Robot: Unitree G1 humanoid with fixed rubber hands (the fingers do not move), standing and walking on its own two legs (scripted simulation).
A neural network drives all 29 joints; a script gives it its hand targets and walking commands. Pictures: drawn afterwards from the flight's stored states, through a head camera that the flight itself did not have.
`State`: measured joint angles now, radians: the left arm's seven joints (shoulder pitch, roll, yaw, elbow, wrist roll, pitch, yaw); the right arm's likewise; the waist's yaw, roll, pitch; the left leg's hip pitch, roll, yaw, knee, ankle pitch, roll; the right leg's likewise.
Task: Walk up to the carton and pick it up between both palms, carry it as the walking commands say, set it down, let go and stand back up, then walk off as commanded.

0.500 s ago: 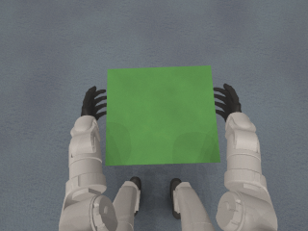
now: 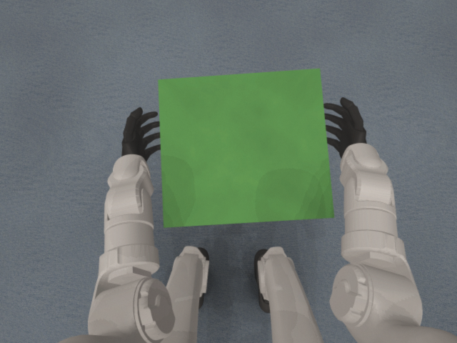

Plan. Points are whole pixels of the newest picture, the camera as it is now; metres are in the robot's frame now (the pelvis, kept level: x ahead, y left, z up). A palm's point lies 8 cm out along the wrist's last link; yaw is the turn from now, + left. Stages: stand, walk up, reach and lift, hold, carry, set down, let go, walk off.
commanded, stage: set down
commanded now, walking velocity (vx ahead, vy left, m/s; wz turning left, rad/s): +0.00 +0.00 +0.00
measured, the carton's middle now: (242, 154) +0.43 -0.02 -0.16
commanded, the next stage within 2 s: none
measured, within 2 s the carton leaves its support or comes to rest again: neither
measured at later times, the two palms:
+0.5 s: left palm (150, 154) +0.43 +0.17 -0.16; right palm (332, 143) +0.45 -0.20 -0.16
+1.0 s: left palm (162, 157) +0.44 +0.17 -0.25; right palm (318, 145) +0.47 -0.20 -0.25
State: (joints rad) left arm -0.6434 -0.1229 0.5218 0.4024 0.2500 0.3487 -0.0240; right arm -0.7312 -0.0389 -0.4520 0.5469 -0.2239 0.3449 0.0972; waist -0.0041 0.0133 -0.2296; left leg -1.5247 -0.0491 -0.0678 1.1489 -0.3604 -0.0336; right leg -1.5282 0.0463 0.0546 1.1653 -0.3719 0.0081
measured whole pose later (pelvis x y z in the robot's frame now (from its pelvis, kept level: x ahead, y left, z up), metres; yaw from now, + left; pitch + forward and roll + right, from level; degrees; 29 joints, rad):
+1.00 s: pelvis -0.04 -0.01 -0.15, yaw +2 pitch +49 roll +3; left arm -1.00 0.02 0.52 0.63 0.10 0.32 0.09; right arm -1.12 -0.22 -0.35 0.79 -0.14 0.33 0.03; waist 0.01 0.03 -0.18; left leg -2.11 -0.10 -0.07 1.71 -0.47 -0.08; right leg -2.12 0.08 0.06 1.75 -0.49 0.02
